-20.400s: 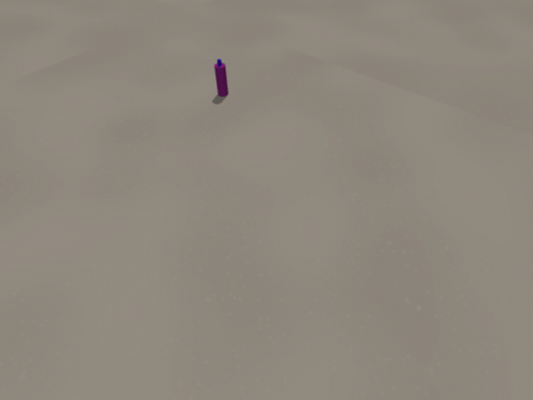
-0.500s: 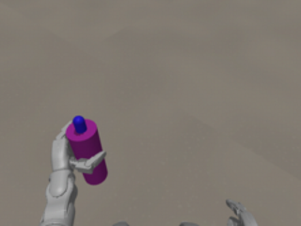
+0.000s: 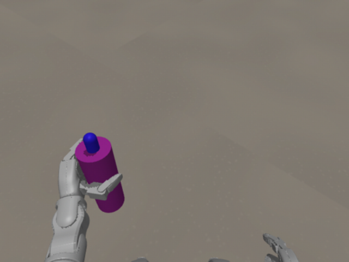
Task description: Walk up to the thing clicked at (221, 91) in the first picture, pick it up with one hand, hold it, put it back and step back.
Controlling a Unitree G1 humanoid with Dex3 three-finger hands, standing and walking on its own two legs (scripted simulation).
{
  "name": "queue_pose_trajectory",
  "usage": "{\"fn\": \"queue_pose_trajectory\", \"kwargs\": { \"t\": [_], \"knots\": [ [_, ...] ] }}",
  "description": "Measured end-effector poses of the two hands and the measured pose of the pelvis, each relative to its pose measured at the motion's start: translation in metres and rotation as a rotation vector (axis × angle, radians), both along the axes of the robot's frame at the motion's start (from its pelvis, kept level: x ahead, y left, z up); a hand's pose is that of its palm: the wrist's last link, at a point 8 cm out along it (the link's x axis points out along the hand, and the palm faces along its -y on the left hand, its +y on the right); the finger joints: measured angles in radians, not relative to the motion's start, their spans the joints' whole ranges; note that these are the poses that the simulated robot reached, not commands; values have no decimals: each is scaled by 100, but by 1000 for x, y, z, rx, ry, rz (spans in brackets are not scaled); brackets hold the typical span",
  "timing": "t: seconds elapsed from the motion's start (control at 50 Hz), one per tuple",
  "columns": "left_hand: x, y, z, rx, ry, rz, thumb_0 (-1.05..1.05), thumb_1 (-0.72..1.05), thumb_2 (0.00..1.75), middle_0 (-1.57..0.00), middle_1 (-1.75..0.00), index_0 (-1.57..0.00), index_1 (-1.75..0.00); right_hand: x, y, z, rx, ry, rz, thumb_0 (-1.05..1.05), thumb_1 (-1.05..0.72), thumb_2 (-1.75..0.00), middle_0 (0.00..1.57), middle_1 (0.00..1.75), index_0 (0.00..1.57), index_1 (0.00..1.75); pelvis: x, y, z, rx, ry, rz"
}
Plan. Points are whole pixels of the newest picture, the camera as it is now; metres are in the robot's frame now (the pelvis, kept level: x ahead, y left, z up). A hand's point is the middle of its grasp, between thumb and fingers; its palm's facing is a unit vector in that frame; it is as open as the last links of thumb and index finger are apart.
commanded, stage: hold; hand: left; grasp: from the side
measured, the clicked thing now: (101, 173) +0.32 +0.18 +0.02
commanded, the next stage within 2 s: crouch in 1.22 s
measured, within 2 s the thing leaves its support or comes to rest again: neither
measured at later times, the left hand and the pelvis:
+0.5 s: hand (100, 168) +0.32 +0.17 +0.04, palm faces +0.17 -0.99 -0.02, open 10.2 cm; pelvis +0.00 +0.00 +0.00, yaw +0 degrees
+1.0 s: hand (101, 170) +0.32 +0.17 +0.04, palm faces +0.16 -0.99 -0.03, open 10.2 cm; pelvis +0.00 +0.00 +0.00, yaw +0 degrees
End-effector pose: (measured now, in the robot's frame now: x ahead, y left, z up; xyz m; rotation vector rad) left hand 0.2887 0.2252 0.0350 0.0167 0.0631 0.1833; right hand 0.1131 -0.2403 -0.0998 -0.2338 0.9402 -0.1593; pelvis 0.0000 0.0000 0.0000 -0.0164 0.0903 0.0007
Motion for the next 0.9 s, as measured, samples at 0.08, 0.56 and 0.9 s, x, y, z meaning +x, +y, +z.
{"fn": "queue_pose_trajectory", "kwargs": {
  "t": [0.08,0.56,0.9],
  "knots": [
    [-2,1,0,-1,-4,2,3,-38,109,-76,-106,-68,-104,0,0,0,-3,-1,-1,1,-92,-90,20,30,21,30,1,0,0,-1,1,1],
    [2,-1,2,4,-4,-15,3,-37,109,-75,-106,-67,-105,0,1,-1,4,-1,-2,1,-92,-90,20,30,21,30,1,1,-1,-2,1,1],
    [-2,-1,5,6,-10,-11,3,-37,109,-75,-107,-67,-105,-1,0,0,-2,-9,-4,1,-92,-90,20,30,21,30,0,0,0,-2,-2,3]
  ]
}}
